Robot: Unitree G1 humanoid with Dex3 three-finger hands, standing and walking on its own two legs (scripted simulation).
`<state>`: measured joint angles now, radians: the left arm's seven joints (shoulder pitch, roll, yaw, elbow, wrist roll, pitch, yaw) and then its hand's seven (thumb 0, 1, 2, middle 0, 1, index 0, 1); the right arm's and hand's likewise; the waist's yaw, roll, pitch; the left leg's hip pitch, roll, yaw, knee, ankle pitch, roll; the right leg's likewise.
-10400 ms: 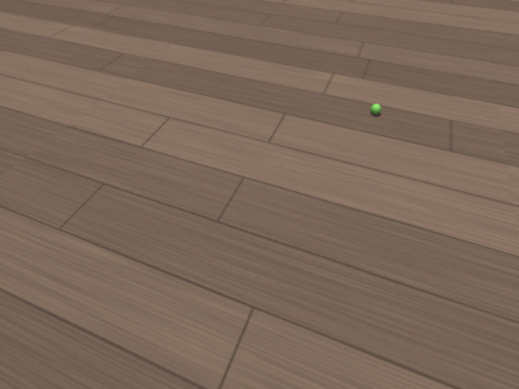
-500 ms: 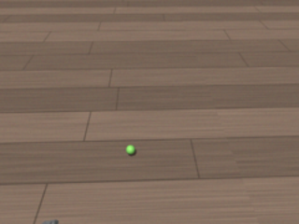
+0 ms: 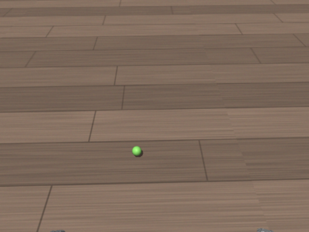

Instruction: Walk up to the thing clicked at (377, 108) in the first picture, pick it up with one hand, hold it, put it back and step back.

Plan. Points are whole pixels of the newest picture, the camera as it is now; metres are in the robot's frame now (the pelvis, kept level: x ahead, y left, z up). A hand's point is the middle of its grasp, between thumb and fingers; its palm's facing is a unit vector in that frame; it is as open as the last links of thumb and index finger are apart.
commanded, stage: stand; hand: left
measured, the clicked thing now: (136, 150) +0.73 +0.19 -0.74
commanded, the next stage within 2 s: walk up in 0.84 s
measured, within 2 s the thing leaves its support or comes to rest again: neither
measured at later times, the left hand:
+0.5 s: hand out of the picture +0.04 +0.25 -0.15, palm faces -0.01 -0.94 -0.34, open 7.4 cm
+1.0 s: hand out of the picture +0.06 +0.27 -0.15, palm faces +0.04 -0.94 -0.34, open 7.4 cm
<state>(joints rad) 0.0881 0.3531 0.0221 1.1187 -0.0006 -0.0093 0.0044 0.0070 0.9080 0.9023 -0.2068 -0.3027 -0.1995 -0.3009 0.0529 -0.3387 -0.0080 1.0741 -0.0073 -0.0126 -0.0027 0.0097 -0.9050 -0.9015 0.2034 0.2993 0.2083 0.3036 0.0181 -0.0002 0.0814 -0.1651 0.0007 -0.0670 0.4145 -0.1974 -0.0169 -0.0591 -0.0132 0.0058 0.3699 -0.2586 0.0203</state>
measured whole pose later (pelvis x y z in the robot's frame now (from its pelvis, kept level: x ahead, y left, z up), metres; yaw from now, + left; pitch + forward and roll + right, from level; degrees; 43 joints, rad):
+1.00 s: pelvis +0.01 +0.01 +0.00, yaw +0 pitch -2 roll -1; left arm 0.22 0.37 0.07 1.03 0.03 -0.05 -0.03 0.01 0.91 0.90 -0.21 -0.30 -0.20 -0.30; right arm 0.19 -0.39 -0.05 1.06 -0.04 -0.01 0.04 0.01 -0.90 -0.90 0.20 0.30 0.21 0.30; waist 0.02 0.01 0.03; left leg -0.30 0.02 -0.02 0.68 -0.40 0.02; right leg -0.06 0.00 0.00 0.37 -0.26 -0.02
